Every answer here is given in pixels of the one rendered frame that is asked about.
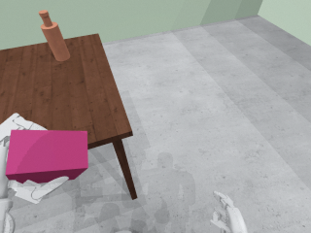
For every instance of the sponge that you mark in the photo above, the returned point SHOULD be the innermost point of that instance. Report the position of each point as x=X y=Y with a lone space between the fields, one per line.
x=42 y=156

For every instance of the table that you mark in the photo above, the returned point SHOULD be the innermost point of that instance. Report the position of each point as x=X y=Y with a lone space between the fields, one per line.
x=77 y=94

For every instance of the right robot hand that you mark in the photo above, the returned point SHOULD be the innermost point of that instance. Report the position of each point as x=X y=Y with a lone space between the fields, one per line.
x=230 y=221

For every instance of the robot left forearm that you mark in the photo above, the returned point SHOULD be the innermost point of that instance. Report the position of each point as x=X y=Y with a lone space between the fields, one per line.
x=7 y=221

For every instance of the left robot hand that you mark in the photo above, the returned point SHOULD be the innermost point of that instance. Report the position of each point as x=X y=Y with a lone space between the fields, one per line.
x=28 y=191

